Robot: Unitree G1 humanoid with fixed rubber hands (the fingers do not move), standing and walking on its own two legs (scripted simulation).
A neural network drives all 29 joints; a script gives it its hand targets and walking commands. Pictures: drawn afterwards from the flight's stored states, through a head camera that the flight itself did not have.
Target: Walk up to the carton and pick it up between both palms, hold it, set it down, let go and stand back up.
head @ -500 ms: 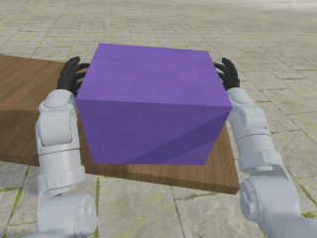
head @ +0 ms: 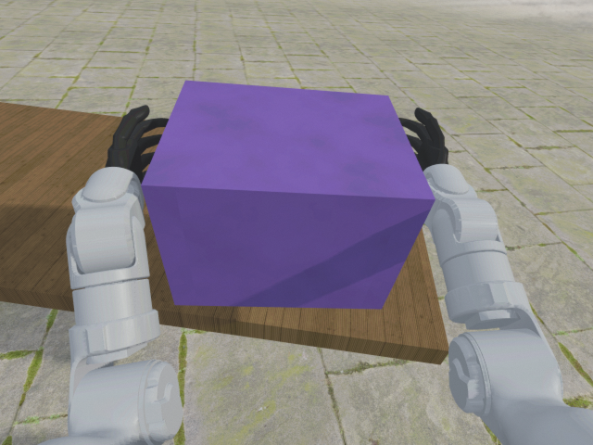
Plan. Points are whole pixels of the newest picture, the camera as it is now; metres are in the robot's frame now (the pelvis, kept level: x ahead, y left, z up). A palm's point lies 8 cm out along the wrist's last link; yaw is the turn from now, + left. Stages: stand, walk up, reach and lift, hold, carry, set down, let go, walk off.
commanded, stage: hold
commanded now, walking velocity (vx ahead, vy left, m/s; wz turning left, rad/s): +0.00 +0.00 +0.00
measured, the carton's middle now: (285, 196) +0.38 +0.00 +0.18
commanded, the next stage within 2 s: set down in 0.42 s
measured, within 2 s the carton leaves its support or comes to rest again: neither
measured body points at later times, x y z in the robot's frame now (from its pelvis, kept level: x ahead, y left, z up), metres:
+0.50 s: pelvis +0.00 +0.00 +0.00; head -0.06 +0.02 +0.45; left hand +0.37 +0.19 +0.23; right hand +0.39 -0.19 +0.23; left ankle +0.01 +0.14 -0.75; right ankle +0.02 -0.13 -0.75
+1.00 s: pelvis +0.02 +0.00 +0.00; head +0.00 +0.04 +0.45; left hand +0.40 +0.20 +0.20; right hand +0.41 -0.18 +0.18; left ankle +0.01 +0.14 -0.75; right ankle +0.02 -0.13 -0.75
